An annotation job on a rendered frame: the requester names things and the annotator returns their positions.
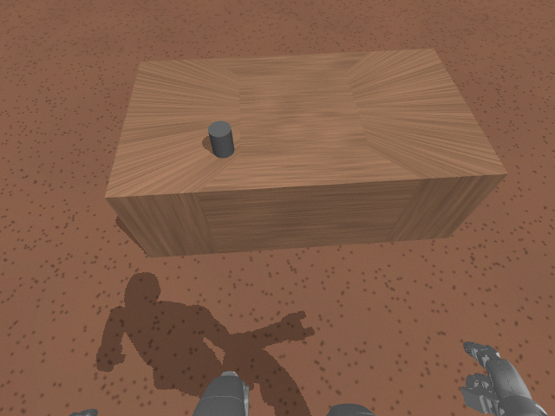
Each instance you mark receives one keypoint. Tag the right robot hand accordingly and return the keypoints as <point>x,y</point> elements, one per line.
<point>483,393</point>

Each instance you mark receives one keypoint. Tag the right robot arm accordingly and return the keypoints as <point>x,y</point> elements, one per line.
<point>517,405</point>

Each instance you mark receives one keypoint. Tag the can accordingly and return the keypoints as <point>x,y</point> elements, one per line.
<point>220,133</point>

